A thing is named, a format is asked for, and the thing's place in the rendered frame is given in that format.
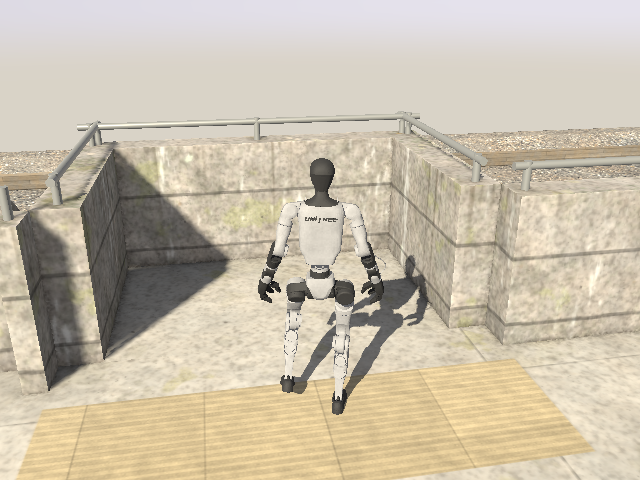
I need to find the left robot forearm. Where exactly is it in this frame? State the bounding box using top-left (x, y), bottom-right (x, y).
top-left (260, 241), bottom-right (282, 284)

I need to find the right robot upper arm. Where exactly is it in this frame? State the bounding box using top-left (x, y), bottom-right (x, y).
top-left (342, 202), bottom-right (371, 257)

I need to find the humanoid robot head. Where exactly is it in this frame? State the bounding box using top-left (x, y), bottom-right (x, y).
top-left (304, 158), bottom-right (339, 207)

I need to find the right robot hand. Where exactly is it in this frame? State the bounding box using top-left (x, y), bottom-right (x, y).
top-left (361, 279), bottom-right (384, 304)

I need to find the left robot hand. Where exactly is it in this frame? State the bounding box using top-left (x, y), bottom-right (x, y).
top-left (258, 279), bottom-right (281, 303)

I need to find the left robot upper arm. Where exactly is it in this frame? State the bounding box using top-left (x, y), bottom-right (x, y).
top-left (272, 201), bottom-right (301, 257)

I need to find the humanoid robot torso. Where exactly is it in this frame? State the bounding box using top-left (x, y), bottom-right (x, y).
top-left (297, 197), bottom-right (345, 300)

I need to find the right robot forearm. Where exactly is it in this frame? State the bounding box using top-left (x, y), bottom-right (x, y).
top-left (361, 242), bottom-right (381, 284)

